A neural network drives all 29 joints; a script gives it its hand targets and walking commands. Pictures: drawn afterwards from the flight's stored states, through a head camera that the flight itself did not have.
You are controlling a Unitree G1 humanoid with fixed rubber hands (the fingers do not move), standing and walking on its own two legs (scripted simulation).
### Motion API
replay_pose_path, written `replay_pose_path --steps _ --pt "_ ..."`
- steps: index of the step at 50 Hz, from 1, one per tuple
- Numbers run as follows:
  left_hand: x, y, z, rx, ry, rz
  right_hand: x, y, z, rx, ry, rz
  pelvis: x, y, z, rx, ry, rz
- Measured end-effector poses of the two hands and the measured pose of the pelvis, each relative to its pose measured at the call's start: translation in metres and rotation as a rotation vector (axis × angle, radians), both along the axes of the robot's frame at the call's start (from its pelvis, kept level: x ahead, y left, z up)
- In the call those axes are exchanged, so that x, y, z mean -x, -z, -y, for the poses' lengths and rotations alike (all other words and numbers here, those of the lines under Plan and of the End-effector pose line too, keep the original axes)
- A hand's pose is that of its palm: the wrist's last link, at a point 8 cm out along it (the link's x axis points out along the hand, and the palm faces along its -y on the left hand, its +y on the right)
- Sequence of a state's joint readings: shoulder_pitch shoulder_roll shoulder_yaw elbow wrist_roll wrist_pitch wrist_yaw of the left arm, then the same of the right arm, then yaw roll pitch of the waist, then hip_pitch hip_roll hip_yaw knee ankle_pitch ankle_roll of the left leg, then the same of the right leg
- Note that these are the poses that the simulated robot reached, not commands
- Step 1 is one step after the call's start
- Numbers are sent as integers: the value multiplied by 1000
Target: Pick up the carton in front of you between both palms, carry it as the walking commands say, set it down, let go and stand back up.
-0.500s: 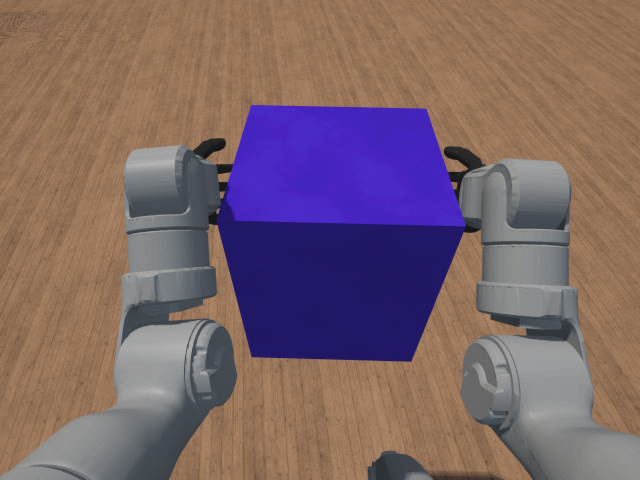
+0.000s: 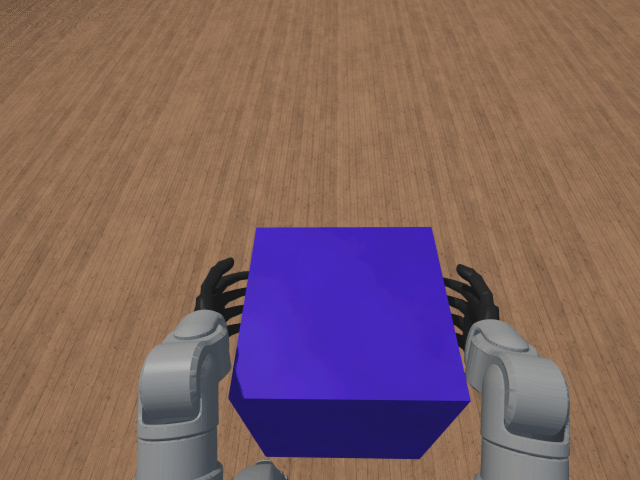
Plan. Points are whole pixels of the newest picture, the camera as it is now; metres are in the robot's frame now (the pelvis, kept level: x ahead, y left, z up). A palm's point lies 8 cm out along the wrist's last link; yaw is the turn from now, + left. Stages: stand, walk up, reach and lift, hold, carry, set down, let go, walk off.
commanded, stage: carry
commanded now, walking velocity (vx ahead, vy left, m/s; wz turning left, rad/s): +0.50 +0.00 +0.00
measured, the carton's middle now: (342, 350) +0.28 +0.00 -0.01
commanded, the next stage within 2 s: none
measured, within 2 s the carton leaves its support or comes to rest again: neither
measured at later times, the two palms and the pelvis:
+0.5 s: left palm (248, 133) +0.59 +0.15 +0.10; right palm (440, 142) +0.57 -0.15 +0.10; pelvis +0.32 +0.02 +0.00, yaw -3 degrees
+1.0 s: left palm (280, 50) +0.89 +0.13 +0.08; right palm (425, 52) +0.88 -0.16 +0.08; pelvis +0.62 -0.01 -0.01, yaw -2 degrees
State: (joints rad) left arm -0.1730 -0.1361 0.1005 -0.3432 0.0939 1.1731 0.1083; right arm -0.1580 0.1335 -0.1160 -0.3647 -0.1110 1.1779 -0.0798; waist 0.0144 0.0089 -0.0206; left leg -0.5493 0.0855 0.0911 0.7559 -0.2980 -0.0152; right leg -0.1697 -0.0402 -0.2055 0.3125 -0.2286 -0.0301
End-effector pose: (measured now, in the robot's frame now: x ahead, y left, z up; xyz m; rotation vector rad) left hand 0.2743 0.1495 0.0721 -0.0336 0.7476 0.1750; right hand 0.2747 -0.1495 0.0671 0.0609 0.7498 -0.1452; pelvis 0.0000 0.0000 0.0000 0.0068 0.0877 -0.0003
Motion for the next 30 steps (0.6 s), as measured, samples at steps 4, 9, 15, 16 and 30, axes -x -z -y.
replay_pose_path --steps 4,9,15,16,30 --pt "-55 -14 -8 1 23 69 -50 -15 -8 11 12 69 -62 6 -12 0 5 16" --pt "-130 -8 -25 31 37 119 -120 -17 -25 43 22 119 -140 27 -30 -16 33 42" --pt "-194 -4 -24 37 65 6 -174 -12 -25 41 56 5 -200 9 -38 6 57 26" --pt "-205 -5 -23 35 72 3 -183 -14 -24 41 61 1 -211 6 -38 10 57 25" --pt "-387 -8 19 -3 53 73 -374 -7 19 7 38 72 -397 24 8 2 31 35"
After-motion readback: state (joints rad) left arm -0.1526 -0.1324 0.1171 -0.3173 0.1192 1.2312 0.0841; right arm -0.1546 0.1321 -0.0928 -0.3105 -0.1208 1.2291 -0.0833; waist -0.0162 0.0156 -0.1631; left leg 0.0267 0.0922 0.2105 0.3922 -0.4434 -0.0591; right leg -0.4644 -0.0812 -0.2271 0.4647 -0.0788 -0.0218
